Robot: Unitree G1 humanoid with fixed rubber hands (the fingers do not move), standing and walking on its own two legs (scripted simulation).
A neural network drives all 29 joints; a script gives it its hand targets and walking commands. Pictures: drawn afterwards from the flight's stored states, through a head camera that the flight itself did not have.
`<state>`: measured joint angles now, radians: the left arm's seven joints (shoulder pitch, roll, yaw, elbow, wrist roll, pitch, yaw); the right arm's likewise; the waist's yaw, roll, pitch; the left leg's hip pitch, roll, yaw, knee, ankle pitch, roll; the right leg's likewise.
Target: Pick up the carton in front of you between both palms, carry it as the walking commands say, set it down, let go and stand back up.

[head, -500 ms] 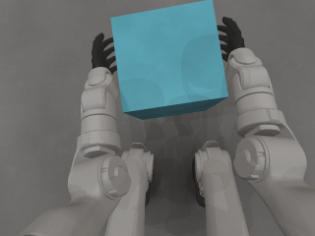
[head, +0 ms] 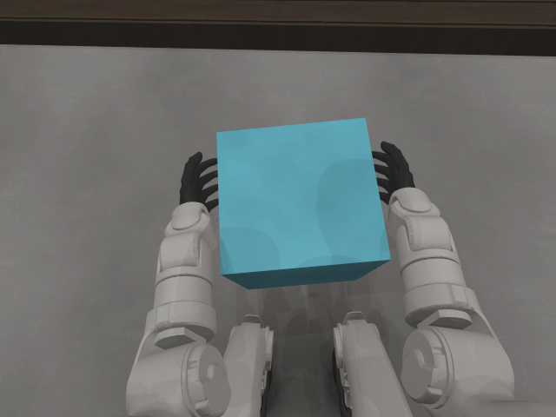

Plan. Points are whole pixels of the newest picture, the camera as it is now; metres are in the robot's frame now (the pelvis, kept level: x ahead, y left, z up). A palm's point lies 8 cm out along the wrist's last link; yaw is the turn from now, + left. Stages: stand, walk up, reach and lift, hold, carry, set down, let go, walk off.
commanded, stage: reach and lift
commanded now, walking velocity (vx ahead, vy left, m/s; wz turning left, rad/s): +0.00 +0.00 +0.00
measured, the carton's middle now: (297, 217) +0.42 +0.00 -0.11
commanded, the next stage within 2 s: hold in 1.74 s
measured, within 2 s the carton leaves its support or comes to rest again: neither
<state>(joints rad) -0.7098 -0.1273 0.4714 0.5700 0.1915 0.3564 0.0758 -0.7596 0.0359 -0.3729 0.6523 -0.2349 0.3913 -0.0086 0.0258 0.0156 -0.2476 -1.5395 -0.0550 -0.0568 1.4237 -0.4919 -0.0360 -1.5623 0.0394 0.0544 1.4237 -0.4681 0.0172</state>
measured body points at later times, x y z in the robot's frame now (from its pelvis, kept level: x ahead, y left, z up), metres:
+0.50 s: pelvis +0.05 +0.00 +0.13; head +0.11 +0.00 +0.58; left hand +0.39 +0.15 +0.11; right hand +0.39 -0.15 +0.11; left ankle +0.07 +0.13 -0.57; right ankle +0.08 -0.12 -0.57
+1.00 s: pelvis +0.05 +0.01 +0.17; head +0.02 +0.01 +0.62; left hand +0.37 +0.15 +0.19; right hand +0.35 -0.15 +0.19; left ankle +0.07 +0.13 -0.57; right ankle +0.08 -0.12 -0.57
